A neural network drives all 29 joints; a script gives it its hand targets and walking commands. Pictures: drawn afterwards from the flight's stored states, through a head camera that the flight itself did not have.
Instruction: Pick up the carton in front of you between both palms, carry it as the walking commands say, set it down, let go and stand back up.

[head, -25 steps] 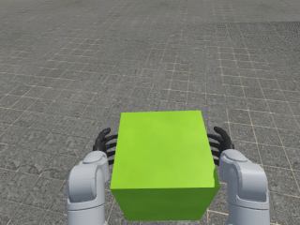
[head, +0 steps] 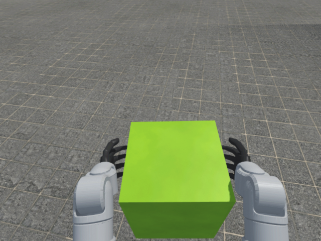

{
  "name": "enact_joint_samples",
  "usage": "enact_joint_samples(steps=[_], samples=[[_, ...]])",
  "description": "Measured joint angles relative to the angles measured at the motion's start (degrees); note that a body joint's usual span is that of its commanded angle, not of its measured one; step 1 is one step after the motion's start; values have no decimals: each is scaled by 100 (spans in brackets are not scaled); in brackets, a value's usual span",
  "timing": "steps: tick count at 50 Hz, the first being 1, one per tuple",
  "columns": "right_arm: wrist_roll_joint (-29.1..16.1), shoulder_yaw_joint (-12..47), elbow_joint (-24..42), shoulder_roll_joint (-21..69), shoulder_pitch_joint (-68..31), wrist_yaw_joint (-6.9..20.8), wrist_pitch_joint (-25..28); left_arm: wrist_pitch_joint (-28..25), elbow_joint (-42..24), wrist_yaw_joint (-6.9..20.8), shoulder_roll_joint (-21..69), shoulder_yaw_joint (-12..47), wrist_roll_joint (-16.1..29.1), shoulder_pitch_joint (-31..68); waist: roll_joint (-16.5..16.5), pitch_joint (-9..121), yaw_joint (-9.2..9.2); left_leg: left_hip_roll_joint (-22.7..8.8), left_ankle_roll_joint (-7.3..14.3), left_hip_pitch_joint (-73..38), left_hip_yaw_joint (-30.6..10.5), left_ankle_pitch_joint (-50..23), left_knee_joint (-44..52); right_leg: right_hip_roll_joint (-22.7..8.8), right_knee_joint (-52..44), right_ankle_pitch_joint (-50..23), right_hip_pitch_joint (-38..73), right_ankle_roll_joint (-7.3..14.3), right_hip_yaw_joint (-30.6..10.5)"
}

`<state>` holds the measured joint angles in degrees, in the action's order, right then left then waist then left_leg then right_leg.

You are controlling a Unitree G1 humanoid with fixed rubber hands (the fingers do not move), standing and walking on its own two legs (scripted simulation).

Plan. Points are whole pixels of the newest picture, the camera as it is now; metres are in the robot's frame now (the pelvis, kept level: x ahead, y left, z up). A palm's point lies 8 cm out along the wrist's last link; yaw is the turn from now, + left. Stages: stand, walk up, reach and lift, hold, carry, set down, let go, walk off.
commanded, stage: carry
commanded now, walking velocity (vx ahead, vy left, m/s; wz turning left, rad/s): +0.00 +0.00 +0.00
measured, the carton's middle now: (173, 182) +0.28 +0.00 +0.01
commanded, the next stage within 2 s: hold in 1.20 s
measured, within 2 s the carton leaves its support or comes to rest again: neither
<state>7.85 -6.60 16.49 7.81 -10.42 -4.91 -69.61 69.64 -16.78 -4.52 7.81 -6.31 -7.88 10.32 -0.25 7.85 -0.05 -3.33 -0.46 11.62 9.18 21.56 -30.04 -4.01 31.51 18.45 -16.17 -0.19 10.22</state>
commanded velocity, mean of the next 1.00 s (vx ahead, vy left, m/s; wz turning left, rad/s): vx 0.00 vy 0.00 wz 0.00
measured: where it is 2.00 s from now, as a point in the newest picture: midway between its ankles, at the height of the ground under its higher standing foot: outside the picture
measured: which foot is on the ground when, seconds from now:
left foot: down 0.00-1.00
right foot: down 0.00-1.00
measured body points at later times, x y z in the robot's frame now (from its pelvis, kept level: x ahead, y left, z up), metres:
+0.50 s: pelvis -0.05 +0.00 +0.00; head -0.08 +0.00 +0.45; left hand +0.23 +0.15 +0.05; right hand +0.23 -0.15 +0.05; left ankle -0.07 +0.10 -0.73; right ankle -0.03 -0.11 -0.73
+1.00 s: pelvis -0.07 +0.01 +0.00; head -0.09 +0.01 +0.45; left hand +0.24 +0.16 +0.04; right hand +0.24 -0.15 +0.04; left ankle -0.07 +0.10 -0.73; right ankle -0.03 -0.11 -0.73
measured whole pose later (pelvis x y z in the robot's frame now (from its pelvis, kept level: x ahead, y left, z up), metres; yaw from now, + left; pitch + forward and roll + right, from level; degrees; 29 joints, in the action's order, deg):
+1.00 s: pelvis -0.07 +0.01 +0.00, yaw +0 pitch +2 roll +0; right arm 14.0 -9.9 -10.3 8.2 -12.8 -2.0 -41.4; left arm 41.4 9.8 -1.7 8.2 -9.8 -14.0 12.6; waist 0.0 5.7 0.0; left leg -2.9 1.2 15.4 9.8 16.5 -29.9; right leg -4.5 29.2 11.8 -19.1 0.4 9.8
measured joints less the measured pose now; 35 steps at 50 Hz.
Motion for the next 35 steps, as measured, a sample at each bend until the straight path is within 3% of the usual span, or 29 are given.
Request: enact_joint_samples(steps=[8,16,25,35], samples=[[53,82,-255,-25,199,37,148,-150,252,30,-26,79,-47,-204,-3,6,10,-14,35,35,14,2,-88,-6,53,-29,-23,29,-4],[184,112,-693,-34,281,113,615,-625,693,102,-35,127,-187,-293,1,-28,-6,-13,59,46,25,-184,1,3,-103,-251,-4,55,2],[382,71,-1439,-29,237,229,1377,-1366,1396,216,-32,63,-390,-268,26,-28,-2,9,90,126,44,-376,93,-6,-230,-467,-73,73,-11],[721,-280,-2733,31,-180,340,2506,-2495,2716,326,30,-293,-709,177,33,-145,6,38,131,247,60,-516,107,-33,-275,-632,-184,77,-32]])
